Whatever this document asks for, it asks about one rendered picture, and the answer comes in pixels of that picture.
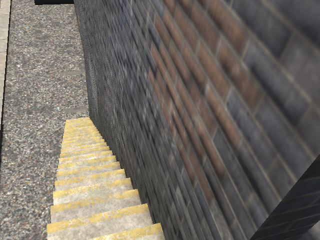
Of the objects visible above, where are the stairs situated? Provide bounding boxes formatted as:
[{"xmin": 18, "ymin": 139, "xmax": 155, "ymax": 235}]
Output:
[{"xmin": 47, "ymin": 117, "xmax": 165, "ymax": 240}]

